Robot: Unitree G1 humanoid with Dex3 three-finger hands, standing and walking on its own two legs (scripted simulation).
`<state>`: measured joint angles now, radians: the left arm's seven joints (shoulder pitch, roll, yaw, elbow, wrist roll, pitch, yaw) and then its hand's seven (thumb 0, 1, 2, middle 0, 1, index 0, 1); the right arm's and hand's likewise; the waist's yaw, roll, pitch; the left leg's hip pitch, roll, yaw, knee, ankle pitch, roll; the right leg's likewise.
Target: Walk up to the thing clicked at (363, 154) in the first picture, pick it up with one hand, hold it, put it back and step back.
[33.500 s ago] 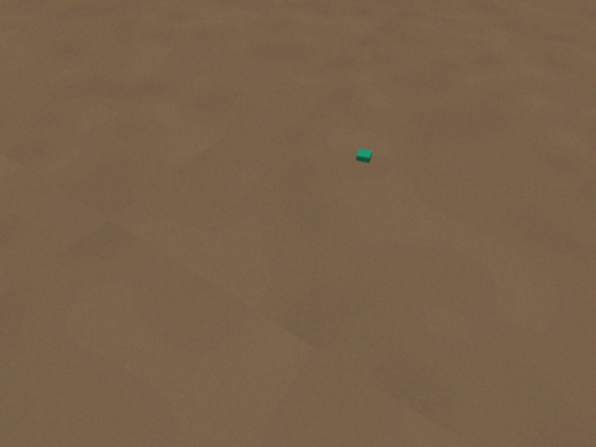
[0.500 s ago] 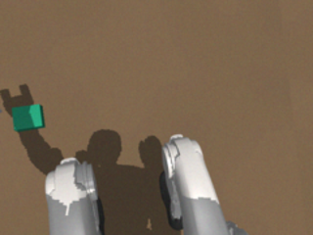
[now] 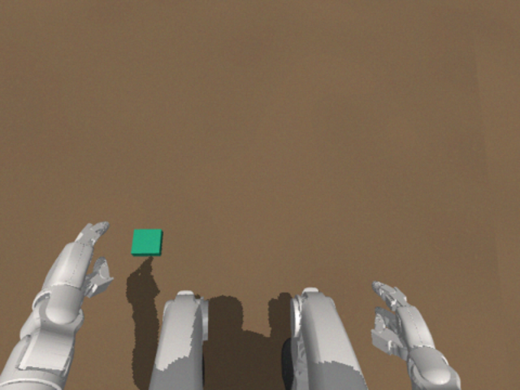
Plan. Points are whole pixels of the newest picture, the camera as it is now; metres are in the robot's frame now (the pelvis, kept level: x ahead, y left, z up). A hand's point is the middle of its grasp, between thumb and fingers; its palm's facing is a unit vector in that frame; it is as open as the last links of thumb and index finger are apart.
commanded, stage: home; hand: left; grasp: from above
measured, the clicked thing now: (147, 242) +0.50 +0.28 -0.51
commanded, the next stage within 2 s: none
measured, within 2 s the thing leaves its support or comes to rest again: neither
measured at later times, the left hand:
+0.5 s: hand (85, 298) +0.25 +0.18 +0.11, palm faces +0.11 -0.97 -0.21, open 7.4 cm
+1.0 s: hand (73, 321) +0.22 +0.18 +0.14, palm faces +0.12 -0.97 -0.19, open 7.4 cm
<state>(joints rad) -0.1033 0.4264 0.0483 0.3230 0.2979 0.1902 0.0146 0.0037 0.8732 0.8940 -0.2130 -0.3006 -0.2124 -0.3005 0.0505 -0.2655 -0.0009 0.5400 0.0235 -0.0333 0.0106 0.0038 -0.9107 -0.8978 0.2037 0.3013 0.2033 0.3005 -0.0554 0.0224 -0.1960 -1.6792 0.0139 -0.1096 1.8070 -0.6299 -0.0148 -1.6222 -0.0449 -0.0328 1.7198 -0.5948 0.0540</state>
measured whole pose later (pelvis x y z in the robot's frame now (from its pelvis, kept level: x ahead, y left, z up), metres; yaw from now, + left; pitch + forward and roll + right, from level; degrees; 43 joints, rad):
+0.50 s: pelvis +0.07 -0.01 +0.17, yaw +3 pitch +15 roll -3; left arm 0.42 0.22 0.06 -0.08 -0.08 0.47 0.07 0.01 0.90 0.90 -0.20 -0.30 -0.20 -0.30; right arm 0.31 -0.21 0.04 0.53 0.04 -0.17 -0.17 0.01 -0.91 -0.90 0.21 0.30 0.21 0.30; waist -0.08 0.05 -0.19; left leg -0.88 0.05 -0.08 1.15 -0.53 -0.03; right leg -0.84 -0.03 -0.06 1.07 -0.49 0.04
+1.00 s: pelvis +0.08 -0.01 +0.19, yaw +4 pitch +10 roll -3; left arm 0.50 0.21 0.03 -0.13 -0.05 0.46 0.01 0.01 0.90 0.90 -0.20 -0.30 -0.20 -0.30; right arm 0.26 -0.22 0.03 0.54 0.00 -0.25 -0.18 0.01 -0.90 -0.90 0.21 0.30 0.21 0.30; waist -0.03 0.04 -0.15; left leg -0.71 0.04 -0.08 1.02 -0.49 -0.03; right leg -0.66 -0.04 -0.06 0.95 -0.46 0.03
